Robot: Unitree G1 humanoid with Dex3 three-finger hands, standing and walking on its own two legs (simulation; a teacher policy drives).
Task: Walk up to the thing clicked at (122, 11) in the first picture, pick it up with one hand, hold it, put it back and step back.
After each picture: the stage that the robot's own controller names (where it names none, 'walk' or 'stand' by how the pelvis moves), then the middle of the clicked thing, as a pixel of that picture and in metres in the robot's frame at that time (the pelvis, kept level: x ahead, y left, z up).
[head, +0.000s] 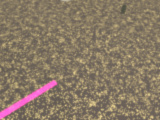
stand; (123, 9) +2.07 -0.66 -0.72
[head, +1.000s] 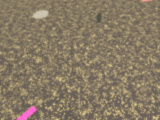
walk; (99, 18) +2.02 -0.12 -0.69
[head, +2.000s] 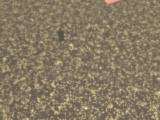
walk; (61, 36) +1.41 +0.27 -0.71
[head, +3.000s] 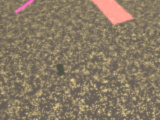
walk; (60, 69) +0.96 +0.27 -0.71
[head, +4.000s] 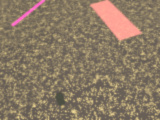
walk; (60, 99) +0.65 +0.26 -0.72
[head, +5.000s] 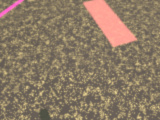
walk; (45, 116) +0.45 +0.27 -0.69
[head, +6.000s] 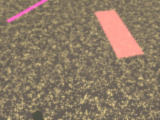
stand; (38, 118) +0.48 +0.33 -0.69
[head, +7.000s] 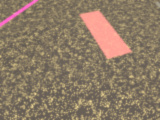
stand; out of the picture +0.41 +0.35 -0.71
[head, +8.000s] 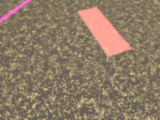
stand; out of the picture +0.38 +0.32 -0.71
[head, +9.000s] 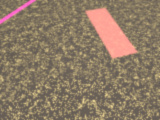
stand; out of the picture +0.40 +0.31 -0.72
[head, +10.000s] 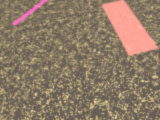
walk; out of the picture +0.37 +0.35 -0.70
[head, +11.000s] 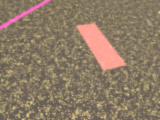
walk; out of the picture +0.39 +0.29 -0.72
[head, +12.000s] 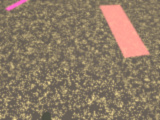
stand; (47, 119) +0.40 +0.20 -0.71
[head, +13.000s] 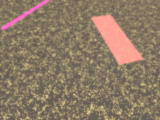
stand; out of the picture +0.39 +0.22 -0.73
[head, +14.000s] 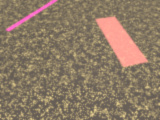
stand; out of the picture +0.38 +0.21 -0.73
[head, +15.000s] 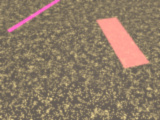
go down; out of the picture +0.37 +0.21 -0.73
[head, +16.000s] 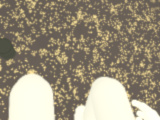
go down; (5, 49) +0.44 +0.29 -0.33
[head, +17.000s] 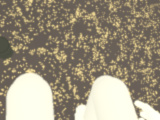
approach; (2, 48) +0.43 +0.30 -0.31
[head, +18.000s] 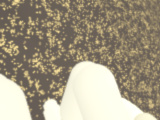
close in; out of the picture +0.41 +0.34 -0.23
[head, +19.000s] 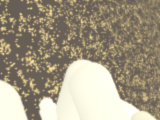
close; out of the picture +0.40 +0.35 -0.22
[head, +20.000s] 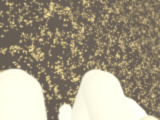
lift; out of the picture +0.34 +0.30 -0.17
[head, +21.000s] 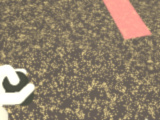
lift; (20, 89) +0.32 +0.20 +0.00
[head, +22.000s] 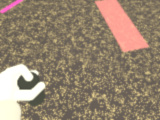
hold; (32, 89) +0.33 +0.17 -0.02
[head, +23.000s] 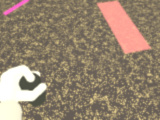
hold; (33, 90) +0.33 +0.17 -0.02
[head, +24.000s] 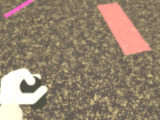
crouch; (34, 93) +0.32 +0.17 -0.02
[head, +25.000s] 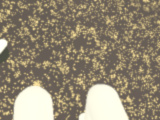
crouch; out of the picture +0.44 +0.27 -0.11
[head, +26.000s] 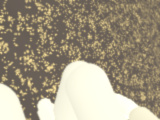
lower; out of the picture +0.39 +0.36 -0.23
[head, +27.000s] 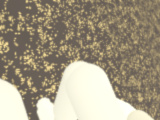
lower; out of the picture +0.38 +0.36 -0.23
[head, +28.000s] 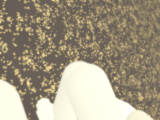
lower; out of the picture +0.38 +0.36 -0.23
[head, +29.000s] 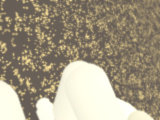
lower; out of the picture +0.38 +0.36 -0.22
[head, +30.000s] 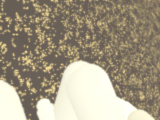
loosen; out of the picture +0.38 +0.37 -0.22
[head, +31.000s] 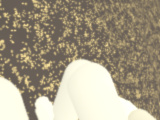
withdraw; out of the picture +0.37 +0.35 -0.22
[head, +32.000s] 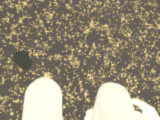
walk; (24, 60) +0.43 +0.28 -0.36
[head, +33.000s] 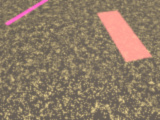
stand; out of the picture +0.35 +0.21 -0.66
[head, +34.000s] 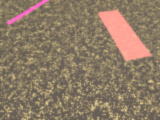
stand; out of the picture +0.38 +0.22 -0.67
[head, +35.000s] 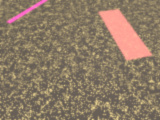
stand; out of the picture +0.37 +0.22 -0.67
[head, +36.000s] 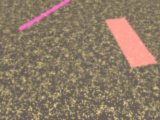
stand; out of the picture +0.40 +0.20 -0.72
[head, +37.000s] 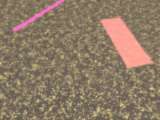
stand; out of the picture +0.36 +0.22 -0.73
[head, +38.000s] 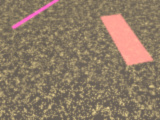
walk; out of the picture +0.36 +0.23 -0.73
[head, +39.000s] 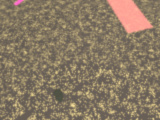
walk; (58, 95) +0.57 +0.22 -0.71
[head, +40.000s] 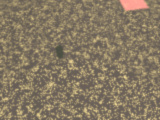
walk; (59, 52) +0.97 +0.18 -0.69
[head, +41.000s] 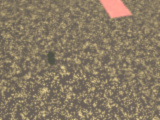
stand; (51, 58) +0.99 +0.24 -0.70
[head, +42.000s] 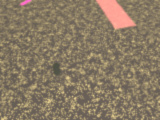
stand; (56, 69) +0.97 +0.24 -0.73
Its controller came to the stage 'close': yes
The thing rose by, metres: 0.69
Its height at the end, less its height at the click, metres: +0.00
